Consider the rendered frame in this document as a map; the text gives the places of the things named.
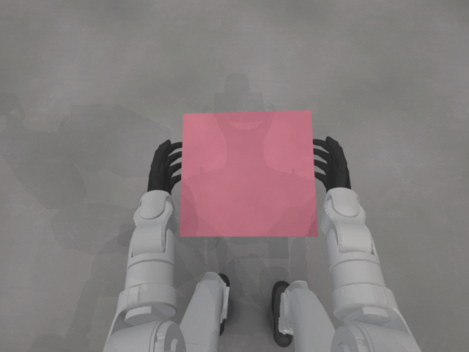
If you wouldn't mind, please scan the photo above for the right robot thigh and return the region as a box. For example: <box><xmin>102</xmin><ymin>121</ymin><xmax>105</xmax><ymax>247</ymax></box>
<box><xmin>281</xmin><ymin>288</ymin><xmax>336</xmax><ymax>352</ymax></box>

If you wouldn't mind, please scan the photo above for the left robot upper arm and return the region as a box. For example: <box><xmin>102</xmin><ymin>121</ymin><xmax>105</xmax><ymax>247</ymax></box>
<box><xmin>104</xmin><ymin>319</ymin><xmax>186</xmax><ymax>352</ymax></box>

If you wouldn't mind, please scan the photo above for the robot right shin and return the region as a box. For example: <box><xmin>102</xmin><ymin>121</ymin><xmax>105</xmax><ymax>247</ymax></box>
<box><xmin>278</xmin><ymin>281</ymin><xmax>309</xmax><ymax>335</ymax></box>

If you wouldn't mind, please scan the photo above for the robot right hand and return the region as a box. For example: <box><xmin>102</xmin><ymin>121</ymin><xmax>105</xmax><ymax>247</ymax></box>
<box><xmin>313</xmin><ymin>136</ymin><xmax>351</xmax><ymax>193</ymax></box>

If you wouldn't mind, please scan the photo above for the left robot forearm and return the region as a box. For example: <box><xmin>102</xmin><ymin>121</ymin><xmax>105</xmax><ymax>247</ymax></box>
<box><xmin>103</xmin><ymin>190</ymin><xmax>177</xmax><ymax>351</ymax></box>

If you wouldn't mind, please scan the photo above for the right robot upper arm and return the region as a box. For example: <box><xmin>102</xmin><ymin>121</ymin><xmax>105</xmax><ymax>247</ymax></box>
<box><xmin>330</xmin><ymin>321</ymin><xmax>421</xmax><ymax>352</ymax></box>

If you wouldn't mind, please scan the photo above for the right robot forearm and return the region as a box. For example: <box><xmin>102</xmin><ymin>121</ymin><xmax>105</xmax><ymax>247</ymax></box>
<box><xmin>320</xmin><ymin>188</ymin><xmax>417</xmax><ymax>344</ymax></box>

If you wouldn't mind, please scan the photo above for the robot left hand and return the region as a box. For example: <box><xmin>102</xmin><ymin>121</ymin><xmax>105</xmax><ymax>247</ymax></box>
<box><xmin>147</xmin><ymin>139</ymin><xmax>182</xmax><ymax>195</ymax></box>

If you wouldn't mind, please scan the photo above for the carton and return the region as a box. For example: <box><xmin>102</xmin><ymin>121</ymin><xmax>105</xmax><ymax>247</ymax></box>
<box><xmin>180</xmin><ymin>110</ymin><xmax>318</xmax><ymax>237</ymax></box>

